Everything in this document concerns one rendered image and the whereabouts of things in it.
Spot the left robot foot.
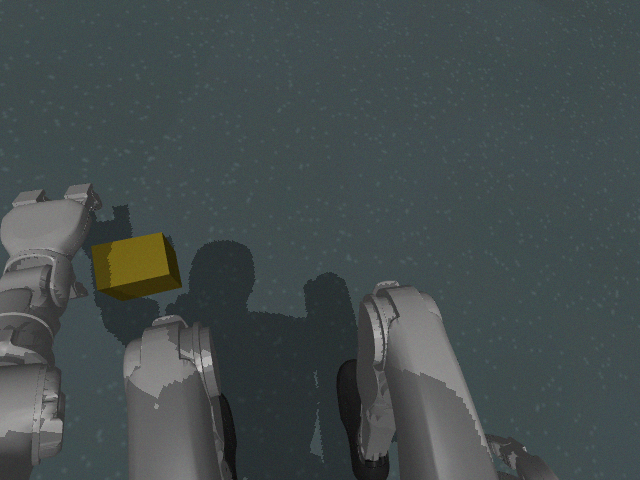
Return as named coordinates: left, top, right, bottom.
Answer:
left=218, top=393, right=237, bottom=480

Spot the left robot hand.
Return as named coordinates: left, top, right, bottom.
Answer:
left=0, top=183, right=102, bottom=299

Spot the left robot arm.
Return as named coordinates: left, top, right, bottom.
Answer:
left=0, top=249, right=73, bottom=480

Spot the carton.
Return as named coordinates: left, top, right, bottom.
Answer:
left=91, top=232, right=182, bottom=301

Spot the right robot hand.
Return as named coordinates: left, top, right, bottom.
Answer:
left=485, top=434, right=560, bottom=480

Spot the right robot foot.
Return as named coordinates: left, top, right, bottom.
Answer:
left=337, top=359, right=389, bottom=480

